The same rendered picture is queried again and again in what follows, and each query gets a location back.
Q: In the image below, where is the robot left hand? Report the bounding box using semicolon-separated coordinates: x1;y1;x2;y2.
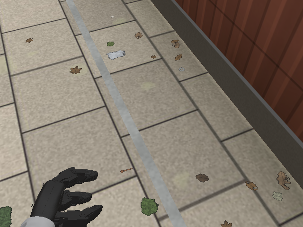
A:
30;166;103;227

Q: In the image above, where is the robot left forearm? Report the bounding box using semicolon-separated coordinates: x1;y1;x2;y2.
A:
20;216;55;227

